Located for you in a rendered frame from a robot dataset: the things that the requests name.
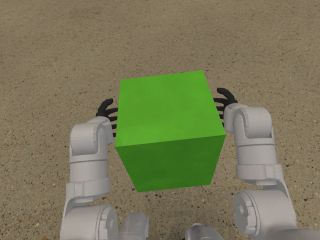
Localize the carton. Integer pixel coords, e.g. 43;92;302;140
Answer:
115;70;226;193

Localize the robot left upper arm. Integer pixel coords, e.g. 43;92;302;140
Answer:
61;204;119;240

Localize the robot right upper arm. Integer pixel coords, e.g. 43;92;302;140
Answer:
233;188;320;240

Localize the left robot thigh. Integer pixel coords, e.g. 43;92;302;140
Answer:
118;212;149;240

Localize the robot left hand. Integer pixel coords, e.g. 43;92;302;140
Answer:
95;98;118;137

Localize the robot thigh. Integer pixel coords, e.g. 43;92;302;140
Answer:
185;225;224;240
118;212;149;240

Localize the robot right forearm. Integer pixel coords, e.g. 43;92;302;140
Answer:
223;103;297;225

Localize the robot left forearm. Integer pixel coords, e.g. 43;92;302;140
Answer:
60;116;114;240

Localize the robot right hand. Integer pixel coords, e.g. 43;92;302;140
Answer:
213;87;238;127

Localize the right robot thigh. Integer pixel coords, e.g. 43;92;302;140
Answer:
185;225;224;240

